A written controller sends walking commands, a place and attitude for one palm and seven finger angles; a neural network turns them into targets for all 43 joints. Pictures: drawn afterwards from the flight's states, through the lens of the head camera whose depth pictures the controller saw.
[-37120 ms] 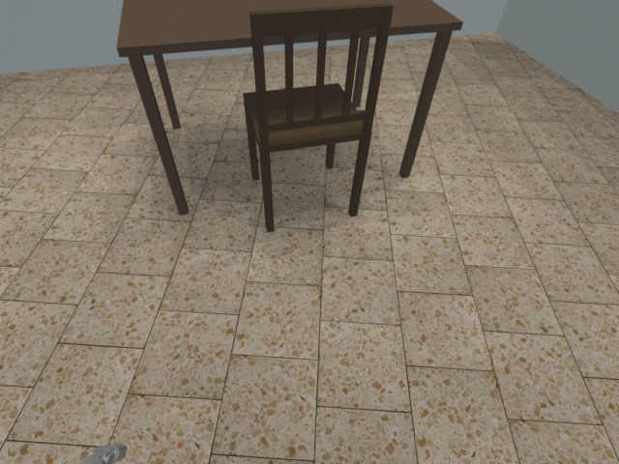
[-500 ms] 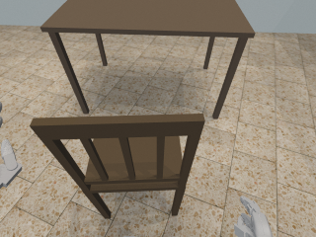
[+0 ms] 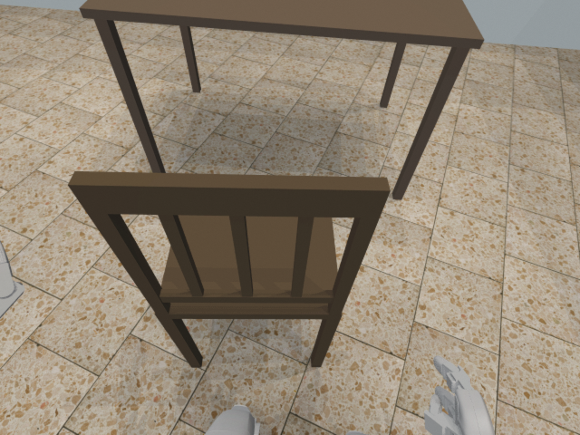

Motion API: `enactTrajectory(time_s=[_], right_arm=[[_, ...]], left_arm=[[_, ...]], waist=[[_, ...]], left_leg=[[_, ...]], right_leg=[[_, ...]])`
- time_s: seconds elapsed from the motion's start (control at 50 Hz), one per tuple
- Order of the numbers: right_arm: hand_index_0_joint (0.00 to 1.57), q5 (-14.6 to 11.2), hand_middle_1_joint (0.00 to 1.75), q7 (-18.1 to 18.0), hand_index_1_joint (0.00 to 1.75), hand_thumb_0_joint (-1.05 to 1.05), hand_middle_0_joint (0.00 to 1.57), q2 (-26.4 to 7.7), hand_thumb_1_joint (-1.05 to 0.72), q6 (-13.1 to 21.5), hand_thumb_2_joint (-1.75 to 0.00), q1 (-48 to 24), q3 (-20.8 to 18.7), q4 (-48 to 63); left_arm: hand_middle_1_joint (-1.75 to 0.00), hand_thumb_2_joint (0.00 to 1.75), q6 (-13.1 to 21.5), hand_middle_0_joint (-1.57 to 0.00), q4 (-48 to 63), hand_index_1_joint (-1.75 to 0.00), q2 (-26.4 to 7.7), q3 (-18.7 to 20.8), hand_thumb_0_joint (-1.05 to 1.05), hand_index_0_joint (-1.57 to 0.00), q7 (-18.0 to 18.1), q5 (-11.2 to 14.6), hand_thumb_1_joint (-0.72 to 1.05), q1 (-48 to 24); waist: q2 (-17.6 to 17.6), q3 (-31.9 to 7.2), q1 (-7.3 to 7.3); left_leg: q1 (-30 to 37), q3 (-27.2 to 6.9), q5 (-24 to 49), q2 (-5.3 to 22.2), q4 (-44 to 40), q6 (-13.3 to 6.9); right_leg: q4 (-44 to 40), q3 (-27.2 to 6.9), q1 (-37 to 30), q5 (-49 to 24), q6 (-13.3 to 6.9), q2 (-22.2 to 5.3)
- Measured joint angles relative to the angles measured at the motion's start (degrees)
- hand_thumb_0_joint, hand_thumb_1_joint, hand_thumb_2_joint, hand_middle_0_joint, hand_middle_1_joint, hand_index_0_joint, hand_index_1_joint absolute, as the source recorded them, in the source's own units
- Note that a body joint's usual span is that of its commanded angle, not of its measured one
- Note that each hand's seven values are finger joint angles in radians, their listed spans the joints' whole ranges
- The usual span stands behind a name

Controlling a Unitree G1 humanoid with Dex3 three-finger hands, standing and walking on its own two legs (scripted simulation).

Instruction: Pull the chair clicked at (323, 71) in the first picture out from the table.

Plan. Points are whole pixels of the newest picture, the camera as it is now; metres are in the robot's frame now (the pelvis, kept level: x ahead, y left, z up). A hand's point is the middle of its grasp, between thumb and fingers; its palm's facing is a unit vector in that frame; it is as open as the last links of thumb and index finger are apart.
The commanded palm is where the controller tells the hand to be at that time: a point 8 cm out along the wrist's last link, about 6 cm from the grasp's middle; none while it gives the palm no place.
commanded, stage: step back with the hand held close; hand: left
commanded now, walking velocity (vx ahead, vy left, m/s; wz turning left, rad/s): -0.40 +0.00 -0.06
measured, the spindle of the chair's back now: (243, 258) +0.40 +0.12 -0.07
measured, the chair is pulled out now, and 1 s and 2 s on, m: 0.59 0.59 0.59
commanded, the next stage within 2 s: stop stepping back and stand still in 0.46 s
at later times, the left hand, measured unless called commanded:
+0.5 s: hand out of the picture +0.17 +0.27 +0.18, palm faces +0.42 -0.75 -0.51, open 7.4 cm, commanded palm +0.08 +0.30 +0.20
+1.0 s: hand (15, 420) +0.11 +0.23 +0.16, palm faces +0.34 -0.81 -0.47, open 7.4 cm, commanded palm +0.06 +0.26 +0.20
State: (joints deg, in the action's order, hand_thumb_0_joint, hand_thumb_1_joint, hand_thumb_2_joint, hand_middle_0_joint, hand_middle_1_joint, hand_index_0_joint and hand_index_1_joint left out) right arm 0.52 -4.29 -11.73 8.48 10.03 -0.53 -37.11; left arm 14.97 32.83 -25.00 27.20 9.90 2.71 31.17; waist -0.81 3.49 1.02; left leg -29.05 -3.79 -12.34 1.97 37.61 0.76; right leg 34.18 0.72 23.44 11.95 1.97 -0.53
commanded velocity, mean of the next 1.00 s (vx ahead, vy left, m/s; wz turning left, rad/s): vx -0.15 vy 0.02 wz -0.04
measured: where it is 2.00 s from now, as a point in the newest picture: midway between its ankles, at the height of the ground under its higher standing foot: outside the picture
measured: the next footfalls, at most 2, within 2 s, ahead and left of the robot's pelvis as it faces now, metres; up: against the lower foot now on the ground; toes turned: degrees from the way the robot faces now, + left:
left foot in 0.46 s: -0.05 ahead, +0.09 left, +0.00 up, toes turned -2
right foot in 0.72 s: -0.02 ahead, -0.15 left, +0.00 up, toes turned -7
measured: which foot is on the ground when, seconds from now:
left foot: down 0.00-0.22, up 0.24-0.44, down 0.46-1.00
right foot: down 0.00-0.48, up 0.50-0.70, down 0.72-1.00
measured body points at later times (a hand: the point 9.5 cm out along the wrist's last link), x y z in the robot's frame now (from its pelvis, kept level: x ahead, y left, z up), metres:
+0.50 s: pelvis -0.04 +0.00 +0.00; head +0.02 +0.03 +0.45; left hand +0.14 +0.30 +0.21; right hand +0.14 -0.25 -0.07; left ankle -0.06 +0.14 -0.72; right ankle +0.02 -0.14 -0.71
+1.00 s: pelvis -0.10 -0.03 +0.02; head -0.10 -0.01 +0.47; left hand +0.09 +0.27 +0.19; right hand +0.00 -0.31 -0.07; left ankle -0.09 +0.09 -0.72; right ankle -0.06 -0.15 -0.72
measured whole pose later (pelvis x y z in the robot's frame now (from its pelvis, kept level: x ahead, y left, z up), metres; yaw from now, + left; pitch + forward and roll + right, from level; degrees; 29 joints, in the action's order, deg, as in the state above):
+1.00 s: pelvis -0.10 -0.03 +0.02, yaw -2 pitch -1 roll -1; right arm -1.6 -3.7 -14.3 6.2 16.6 -2.1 -39.2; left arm 11.2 25.6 -24.0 23.3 8.9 2.4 35.2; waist 1.4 0.4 -2.5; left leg -11.8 -0.4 -14.2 1.1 27.8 -0.1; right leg 25.6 4.2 14.2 10.2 0.1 -1.3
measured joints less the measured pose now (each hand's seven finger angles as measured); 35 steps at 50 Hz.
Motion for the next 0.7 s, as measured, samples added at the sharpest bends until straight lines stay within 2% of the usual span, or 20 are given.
enactTrajectory(time_s=[0.04,0.12,0.2,0.22,0.24,0.26,0.32,0.36,0.38,0.42,0.46,0.48,0.5,0.54,0.58,0.62,0.66,0.7], right_arm=[[0.2,-0.1,0.3,-0.25,0.3,0.02,0.21,0.01,-0.9,0.32,-0.89,-0.27,-0.16,-0.01],[0.2,-0.44,0.3,-0.48,0.3,0.02,0.21,1.21,-0.9,1.51,-0.89,-0.33,-0.19,0.67],[0.2,-0.14,0.3,0.25,0.3,0.02,0.21,1.46,-0.9,2.87,-0.89,-0.94,-0.03,0.66],[0.2,-0.07,0.3,0.41,0.3,0.02,0.21,1.47,-0.9,2.9,-0.89,-1.06,-0.08,0.39],[0.2,-0.11,0.3,0.62,0.3,0.02,0.21,1.49,-0.9,2.78,-0.89,-0.94,-0.2,0.2],[0.2,-0.21,0.3,0.95,0.3,0.02,0.21,1.4,-0.9,2.59,-0.89,-0.75,-0.53,-0.24],[0.2,0.34,0.3,1.14,0.3,0.02,0.21,0.68,-0.9,0.87,-0.89,-0.27,-1.6,-2.28],[0.2,0.25,0.3,0.48,0.3,0.02,0.21,0.64,-0.9,-0.42,-0.89,-0.2,-1.57,-2.41],[0.2,0.11,0.3,0.11,0.3,0.02,0.21,0.68,-0.9,-1.0,-0.89,-0.27,-1.39,-1.89],[0.2,-0.2,0.3,-0.38,0.3,0.02,0.21,0.4,-0.9,-1.39,-0.89,-0.7,-0.93,-0.39],[0.2,-0.08,0.3,-0.67,0.3,0.02,0.21,-0.68,-0.9,-1.05,-0.9,-1.25,-1.12,1.37],[0.2,-0.01,0.3,-0.76,0.3,0.02,0.21,-0.11,-0.9,-0.67,-0.9,-2.04,-1.79,1.1],[0.2,-0.02,0.3,-0.61,0.3,0.02,0.2,0.98,-0.9,-0.48,-0.9,-2.88,-2.22,0.51],[0.2,0.25,0.3,0.32,0.29,0.02,0.2,2.97,-0.9,0.2,-0.9,-3.77,-2.2,-0.39],[0.2,0.8,0.3,1.18,0.29,0.02,0.2,4.21,-0.9,1.49,-0.89,-3.48,-1.63,-0.7],[0.2,0.54,0.3,2.3,0.3,0.02,0.21,4.83,-0.9,2.28,-0.89,-2.58,-1.18,-0.32],[0.2,-0.1,0.3,3.46,0.3,0.01,0.21,5.09,-0.9,2.08,-0.89,-1.33,-0.7,0.71],[0.2,-0.69,0.3,3.92,0.3,0.01,0.21,5.21,-0.9,1.36,-0.89,-0.08,-0.08,1.86]], left_arm=[[-0.3,0.89,0.26,-0.21,-0.03,-0.3,-0.38,0.35,0.01,-0.22,-0.02,0.08,0.89,-0.37],[-0.3,0.89,1.27,-0.21,-1.15,-0.3,-1.3,1.34,0.01,-0.22,-0.64,-0.25,0.89,-1.73],[-0.3,0.89,2.56,-0.21,-0.93,-0.3,-0.91,1.45,0.02,-0.22,-1.56,-0.08,0.89,-2.0],[-0.3,0.89,2.84,-0.21,-0.63,-0.3,-0.92,1.29,0.02,-0.22,-1.85,-0.09,0.89,-1.63],[-0.3,0.89,3.06,-0.21,-0.16,-0.3,-0.95,0.98,0.02,-0.22,-2.04,-0.06,0.89,-1.15],[-0.3,0.89,3.13,-0.21,0.31,-0.3,-0.84,0.31,0.02,-0.22,-2.02,-0.03,0.89,-0.76],[-0.3,0.89,2.63,-0.21,0.38,-0.3,0.08,-1.68,0.01,-0.22,-1.78,-0.49,0.88,-0.06],[-0.3,0.89,2.57,-0.21,-0.48,-0.31,0.18,-1.04,0.01,-0.22,-1.35,-0.67,0.88,0.77],[-0.3,0.89,2.51,-0.21,-0.95,-0.31,-0.04,-0.32,0.01,-0.22,-1.0,-0.69,0.88,1.09],[-0.3,0.89,2.63,-0.21,-1.6,-0.31,-0.8,1.15,0.01,-0.22,-0.42,-0.6,0.88,1.26],[-0.3,0.89,2.63,-0.21,-0.61,-0.3,-1.33,1.73,0.01,-0.22,-0.09,-0.47,0.88,1.07],[-0.3,0.89,2.81,-0.21,-0.13,-0.3,-2.18,1.92,0.01,-0.22,-0.04,-0.45,0.88,0.1],[-0.3,0.89,3.1,-0.21,0.16,-0.3,-2.9,2.13,0.01,-0.22,-0.02,-0.54,0.88,-0.77],[-0.3,0.89,3.8,-0.21,0.5,-0.3,-2.66,2.3,0.01,-0.22,-0.31,-0.35,0.89,-0.46],[-0.3,0.89,3.04,-0.21,1.59,-0.3,-1.53,1.62,0.02,-0.22,-0.74,-0.13,0.89,0.1],[-0.3,0.89,2.12,-0.21,3.67,-0.3,-0.66,0.63,0.02,-0.22,-0.97,-0.04,0.89,-0.15],[-0.3,0.89,1.74,-0.21,5.94,-0.3,-0.68,0.56,0.02,-0.22,-1.22,0.17,0.89,0.84],[-0.3,0.89,1.5,-0.21,6.98,-0.3,-2.09,1.66,0.02,-0.22,-1.49,0.4,0.89,2.66]], waist=[[-0.03,0.1,-0.19],[0.32,0.24,-1.04],[-0.8,1.4,-0.79],[-0.99,1.59,-0.76],[-0.62,1.37,-0.59],[0.09,1.0,-0.33],[2.4,-0.8,-0.29],[3.99,-1.85,-0.82],[4.58,-2.07,-1.12],[4.95,-1.9,-1.86],[3.16,-0.79,-2.78],[4.14,0.54,-2.86],[5.78,1.98,-2.11],[7.06,3.14,-0.69],[5.94,3.17,-0.75],[4.49,3.37,-0.59],[3.38,2.91,-0.27],[2.78,2.0,-0.27]], left_leg=[[0.14,0.05,3.76,0.41,-0.44,0.26],[-0.3,-0.62,2.63,0.94,0.24,0.52],[-0.98,-2.06,3.22,2.48,0.82,1.43],[-1.24,-2.36,1.95,2.72,1.22,1.14],[-1.86,-2.53,-2.51,2.21,2.5,0.91],[-2.83,-2.43,-6.91,0.92,6.63,0.96],[-5.45,-0.21,-14.23,-3.49,26.81,1.2],[-3.45,2.14,-16.86,-3.98,30.12,1.27],[-1.2,2.81,-17.4,-3.52,26.9,1.2],[4.69,2.97,-14.86,-2.16,12.8,0.98],[11.15,2.83,-5.22,0.36,-4.18,0.47],[11.46,3.18,-4.67,-0.19,-5.48,0.39],[11.45,3.99,-4.96,-0.89,-4.82,0.41],[11.67,5.51,-5.45,-0.12,-4.29,0.6],[11.49,5.19,-4.98,1.73,-4.62,0.99],[11.65,4.68,-3.95,3.33,-5.44,1.48],[11.68,4.99,-3.58,4.49,-5.46,2.09],[11.27,5.74,-4.17,5.05,-4.07,2.68]], right_leg=[[0.96,-0.01,0.31,0.65,-0.14,0.34],[5.02,-0.56,0.03,7.42,-1.05,1.85],[2.25,0.44,-2.18,3.02,-1.54,3.65],[1.76,0.74,-2.31,2.83,-1.8,3.96],[1.59,0.67,-2.01,2.81,-2.06,3.78],[1.41,0.33,-1.69,2.77,-2.27,3.18],[-1.39,-0.8,-1.86,1.26,-2.22,0.31],[-3.88,-1.65,-1.96,-0.43,-1.61,-1.38],[-4.73,-1.97,-1.77,-1.17,-1.29,-1.9],[-4.73,-2.11,-0.54,-1.88,-0.58,-2.38],[-2.35,-0.84,1.19,-1.27,0.19,-1.73],[0.06,-1.01,2.37,-0.42,0.22,-2.48],[4.08,-2.18,3.72,3.36,-0.08,-2.68],[13.67,-2.92,6.5,11.5,-0.43,-0.87],[19.27,-1.4,7.2,14.72,-0.47,0.99],[17.94,0.53,5.19,13.19,-0.85,1.48],[10.9,2.19,1.34,10.27,-1.28,0.8],[1.7,2.97,-3.58,6.64,-1.24,-0.3]])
